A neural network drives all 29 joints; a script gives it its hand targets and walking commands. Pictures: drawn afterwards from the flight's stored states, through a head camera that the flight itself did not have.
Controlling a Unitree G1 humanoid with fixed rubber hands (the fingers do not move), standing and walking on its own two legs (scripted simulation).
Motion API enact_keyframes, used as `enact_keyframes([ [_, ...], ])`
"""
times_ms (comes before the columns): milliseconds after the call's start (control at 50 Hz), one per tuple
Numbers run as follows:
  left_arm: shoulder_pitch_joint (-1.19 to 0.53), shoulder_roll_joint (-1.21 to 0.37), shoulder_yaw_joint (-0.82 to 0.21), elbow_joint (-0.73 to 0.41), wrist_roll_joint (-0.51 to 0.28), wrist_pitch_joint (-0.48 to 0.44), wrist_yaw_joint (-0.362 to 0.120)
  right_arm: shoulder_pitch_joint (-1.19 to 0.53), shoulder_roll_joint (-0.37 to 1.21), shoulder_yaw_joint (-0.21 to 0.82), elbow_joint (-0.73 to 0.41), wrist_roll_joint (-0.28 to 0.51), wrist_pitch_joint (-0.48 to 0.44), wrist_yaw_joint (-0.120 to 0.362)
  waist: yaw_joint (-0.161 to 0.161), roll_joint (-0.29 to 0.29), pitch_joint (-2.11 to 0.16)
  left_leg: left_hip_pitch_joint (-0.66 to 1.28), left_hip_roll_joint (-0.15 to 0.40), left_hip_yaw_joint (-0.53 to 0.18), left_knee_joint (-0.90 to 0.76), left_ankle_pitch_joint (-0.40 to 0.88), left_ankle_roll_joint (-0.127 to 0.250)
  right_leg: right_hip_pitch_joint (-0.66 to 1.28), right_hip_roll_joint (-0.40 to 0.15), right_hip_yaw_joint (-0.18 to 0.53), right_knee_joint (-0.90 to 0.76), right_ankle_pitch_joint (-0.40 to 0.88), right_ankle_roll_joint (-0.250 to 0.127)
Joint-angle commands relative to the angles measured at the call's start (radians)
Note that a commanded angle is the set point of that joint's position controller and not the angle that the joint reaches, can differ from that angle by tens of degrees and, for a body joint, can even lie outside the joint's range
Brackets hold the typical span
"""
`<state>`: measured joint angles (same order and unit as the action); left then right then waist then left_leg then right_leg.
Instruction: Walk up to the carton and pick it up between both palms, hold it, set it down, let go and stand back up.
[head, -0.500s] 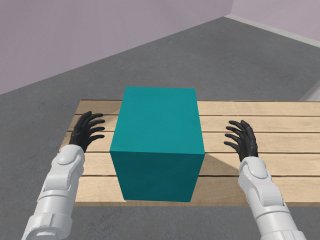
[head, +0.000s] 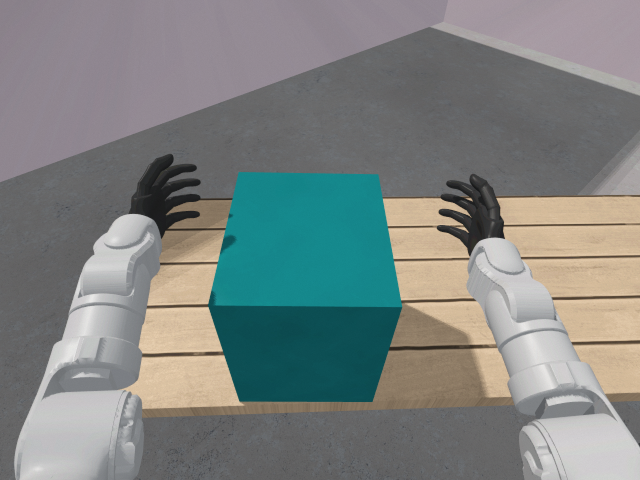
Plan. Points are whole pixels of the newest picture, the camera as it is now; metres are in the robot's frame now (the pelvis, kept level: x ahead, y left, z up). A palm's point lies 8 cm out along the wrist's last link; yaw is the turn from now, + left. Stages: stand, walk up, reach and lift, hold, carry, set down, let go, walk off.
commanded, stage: reach and lift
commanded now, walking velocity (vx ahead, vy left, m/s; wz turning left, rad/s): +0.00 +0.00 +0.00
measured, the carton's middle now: (307, 290) +0.44 +0.00 -0.05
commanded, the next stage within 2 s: none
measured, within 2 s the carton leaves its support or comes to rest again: neither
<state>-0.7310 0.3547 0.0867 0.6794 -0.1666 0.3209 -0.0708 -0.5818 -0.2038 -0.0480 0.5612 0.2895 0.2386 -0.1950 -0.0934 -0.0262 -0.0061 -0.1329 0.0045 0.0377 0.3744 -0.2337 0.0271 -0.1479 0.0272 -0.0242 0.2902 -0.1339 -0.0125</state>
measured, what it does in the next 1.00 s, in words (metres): stands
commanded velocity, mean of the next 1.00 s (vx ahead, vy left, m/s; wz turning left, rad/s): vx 0.00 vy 0.00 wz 0.00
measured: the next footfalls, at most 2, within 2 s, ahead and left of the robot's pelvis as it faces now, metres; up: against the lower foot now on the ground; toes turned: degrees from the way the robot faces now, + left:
none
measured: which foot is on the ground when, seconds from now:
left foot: down 0.00-1.00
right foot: down 0.00-1.00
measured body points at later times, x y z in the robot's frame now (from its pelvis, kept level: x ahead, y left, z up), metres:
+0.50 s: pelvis +0.00 +0.00 +0.00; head +0.00 +0.02 +0.45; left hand +0.47 +0.17 +0.17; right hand +0.41 -0.23 +0.16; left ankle -0.02 +0.10 -0.75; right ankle +0.01 -0.11 -0.75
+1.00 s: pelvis -0.02 -0.01 -0.02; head +0.03 +0.01 +0.42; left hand +0.45 +0.17 +0.06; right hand +0.40 -0.22 +0.05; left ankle -0.02 +0.10 -0.75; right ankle +0.01 -0.11 -0.75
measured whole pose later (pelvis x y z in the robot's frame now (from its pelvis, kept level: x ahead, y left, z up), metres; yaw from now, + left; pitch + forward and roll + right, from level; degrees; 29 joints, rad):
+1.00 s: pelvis -0.02 -0.01 -0.02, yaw +3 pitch +16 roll -1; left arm -1.05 0.32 -0.06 1.57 -0.22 -0.31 -0.05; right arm -0.89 -0.15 0.01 1.32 0.31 -0.24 -0.17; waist -0.16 -0.01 -0.21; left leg -0.62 -0.01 -0.02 0.60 -0.27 0.01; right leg -0.63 0.01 -0.08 0.54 -0.20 -0.03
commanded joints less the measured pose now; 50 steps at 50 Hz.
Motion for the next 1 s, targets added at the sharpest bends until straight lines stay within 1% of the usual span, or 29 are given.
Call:
enact_keyframes([
  [0,-0.434,0.139,0.017,-0.077,-0.002,-0.019,0.006,-0.391,-0.123,-0.031,-0.081,0.003,-0.012,0.006,-0.015,0.065,-0.364,0.023,0.001,-0.023,-0.028,0.299,-0.037,0.198,0.008,0.016,0.036,0.321,0.006],
  [120,-0.547,0.15,-0.006,0.033,-0.008,-0.031,0.014,-0.507,-0.145,-0.029,0.019,0.006,-0.007,0.015,-0.025,0.068,-0.399,0.024,0.0,-0.029,-0.022,0.308,-0.037,0.176,0.01,0.009,0.037,0.334,0.007],
  [260,-0.677,0.163,-0.049,0.191,-0.028,-0.073,0.023,-0.645,-0.167,-0.016,0.161,0.012,-0.019,0.025,-0.034,0.071,-0.439,0.025,0.001,-0.037,-0.013,0.316,-0.038,0.136,0.011,0.004,0.038,0.342,0.007],
  [380,-0.668,0.15,-0.081,0.354,-0.03,-0.141,0.012,-0.652,-0.144,0.025,0.292,0.023,-0.053,0.021,-0.038,0.065,-0.413,0.006,0.001,-0.045,-0.013,0.31,-0.033,0.128,0.005,0.007,0.036,0.341,0.008],
  [500,-0.599,0.123,-0.094,0.449,-0.023,-0.269,0.0,-0.586,-0.093,0.048,0.356,0.014,-0.148,0.011,-0.035,0.078,-0.39,-0.005,0.002,-0.053,0.011,0.305,-0.041,0.07,-0.002,0.003,0.041,0.283,0.0],
  [540,-0.595,0.119,-0.095,0.46,-0.027,-0.325,0.001,-0.577,-0.078,0.045,0.358,0.005,-0.196,0.01,-0.033,0.086,-0.401,-0.011,0.002,-0.057,0.03,0.3,-0.047,0.021,-0.005,-0.002,0.049,0.251,-0.001],
  [600,-0.639,0.122,-0.103,0.463,-0.051,-0.405,0.013,-0.604,-0.072,0.021,0.338,-0.022,-0.261,0.012,-0.034,0.1,-0.463,-0.027,0.005,-0.059,0.064,0.283,-0.061,-0.06,-0.008,-0.014,0.074,0.214,0.0],
  [660,-0.691,0.114,-0.125,0.49,-0.082,-0.475,0.031,-0.647,-0.076,-0.009,0.342,-0.057,-0.317,0.02,-0.043,0.107,-0.578,-0.053,0.008,-0.059,0.104,0.272,-0.074,-0.116,-0.01,-0.025,0.12,0.22,0.0],
  [720,-0.698,0.103,-0.137,0.56,-0.09,-0.53,0.038,-0.653,-0.072,-0.016,0.405,-0.073,-0.364,0.025,-0.057,0.098,-0.659,-0.099,0.005,-0.065,0.144,0.286,-0.08,-0.138,-0.016,-0.027,0.166,0.263,0.005],
  [800,-0.669,0.094,-0.135,0.683,-0.068,-0.585,0.029,-0.634,-0.06,0.008,0.541,-0.043,-0.429,0.022,-0.069,0.076,-0.654,-0.196,-0.009,-0.071,0.179,0.298,-0.074,-0.145,-0.027,-0.019,0.208,0.319,0.019],
  [860,-0.653,0.089,-0.133,0.757,-0.052,-0.622,0.022,-0.624,-0.048,0.038,0.618,-0.003,-0.476,0.021,-0.067,0.07,-0.623,-0.269,-0.02,-0.073,0.189,0.28,-0.066,-0.168,-0.035,-0.014,0.229,0.314,0.027],
  [920,-0.665,0.086,-0.142,0.804,-0.052,-0.655,0.023,-0.632,-0.041,0.059,0.66,0.029,-0.513,0.028,-0.06,0.081,-0.609,-0.307,-0.024,-0.072,0.2,0.243,-0.064,-0.234,-0.04,-0.02,0.243,0.247,0.027],
  [980,-0.698,0.082,-0.165,0.828,-0.069,-0.687,0.031,-0.653,-0.039,0.065,0.676,0.039,-0.538,0.038,-0.058,0.1,-0.624,-0.326,-0.024,-0.068,0.217,0.195,-0.066,-0.325,-0.043,-0.031,0.258,0.15,0.021],
])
